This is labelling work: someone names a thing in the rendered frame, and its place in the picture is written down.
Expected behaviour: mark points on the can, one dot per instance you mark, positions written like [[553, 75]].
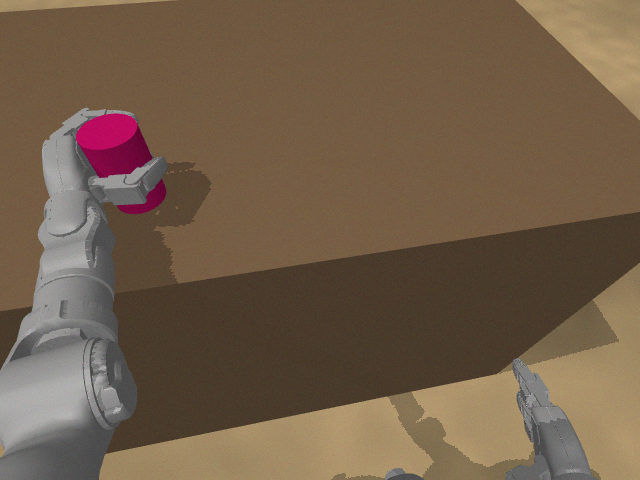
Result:
[[114, 145]]

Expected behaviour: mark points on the left robot arm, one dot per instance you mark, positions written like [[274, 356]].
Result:
[[65, 385]]

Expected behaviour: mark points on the left robot hand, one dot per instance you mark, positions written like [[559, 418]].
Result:
[[65, 166]]

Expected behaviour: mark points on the right robot hand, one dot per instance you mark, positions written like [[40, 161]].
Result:
[[557, 447]]

